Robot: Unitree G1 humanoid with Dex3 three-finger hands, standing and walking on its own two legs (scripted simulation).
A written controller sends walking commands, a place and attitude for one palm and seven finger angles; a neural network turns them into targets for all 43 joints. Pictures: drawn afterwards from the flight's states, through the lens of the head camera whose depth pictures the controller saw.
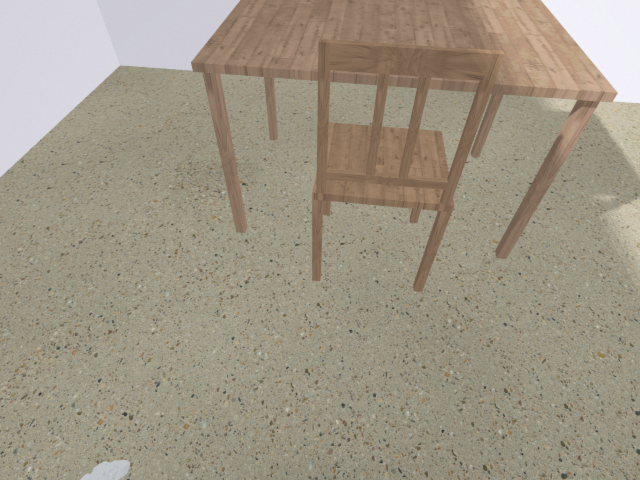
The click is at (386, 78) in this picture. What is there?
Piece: chair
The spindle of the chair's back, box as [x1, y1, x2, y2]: [366, 74, 389, 175]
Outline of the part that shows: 389,74 379,74 366,174 373,175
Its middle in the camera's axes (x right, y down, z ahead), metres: +0.14 -0.29 +1.01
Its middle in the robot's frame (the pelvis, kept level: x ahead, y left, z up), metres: +0.95 -0.10 -0.08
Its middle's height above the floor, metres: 0.69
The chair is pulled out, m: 0.00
